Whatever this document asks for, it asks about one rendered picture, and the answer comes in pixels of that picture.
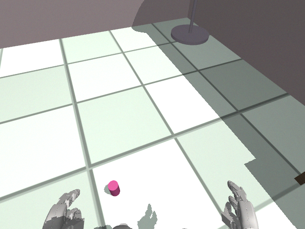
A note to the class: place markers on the right robot hand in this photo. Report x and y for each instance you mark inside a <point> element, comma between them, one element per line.
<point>245,217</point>

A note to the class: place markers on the left robot hand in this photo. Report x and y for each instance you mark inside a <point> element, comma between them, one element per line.
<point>59,218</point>

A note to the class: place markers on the can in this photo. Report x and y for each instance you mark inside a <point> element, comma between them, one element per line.
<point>114,188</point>

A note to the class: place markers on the coat stand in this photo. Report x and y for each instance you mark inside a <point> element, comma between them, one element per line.
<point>190,34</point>

